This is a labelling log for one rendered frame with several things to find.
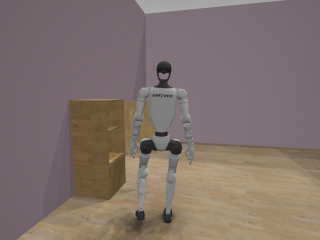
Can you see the robot right hand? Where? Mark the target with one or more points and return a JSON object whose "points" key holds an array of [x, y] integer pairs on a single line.
{"points": [[191, 153]]}

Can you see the robot right foot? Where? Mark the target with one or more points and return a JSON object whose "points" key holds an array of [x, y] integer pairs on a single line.
{"points": [[167, 217]]}

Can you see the right robot forearm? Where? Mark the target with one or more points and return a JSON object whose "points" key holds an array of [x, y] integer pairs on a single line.
{"points": [[188, 132]]}

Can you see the robot left upper arm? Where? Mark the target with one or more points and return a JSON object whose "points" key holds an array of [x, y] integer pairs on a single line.
{"points": [[141, 102]]}

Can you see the robot right upper arm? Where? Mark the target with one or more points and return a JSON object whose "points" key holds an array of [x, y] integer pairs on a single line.
{"points": [[184, 105]]}

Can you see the left robot forearm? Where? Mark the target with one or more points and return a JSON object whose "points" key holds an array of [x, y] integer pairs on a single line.
{"points": [[135, 129]]}

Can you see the cupboard door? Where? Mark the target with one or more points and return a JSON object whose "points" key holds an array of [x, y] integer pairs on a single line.
{"points": [[147, 130]]}

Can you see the right robot thigh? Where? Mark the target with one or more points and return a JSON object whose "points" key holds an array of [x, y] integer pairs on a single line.
{"points": [[174, 156]]}

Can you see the robot left hand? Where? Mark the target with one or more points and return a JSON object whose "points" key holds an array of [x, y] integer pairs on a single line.
{"points": [[132, 148]]}

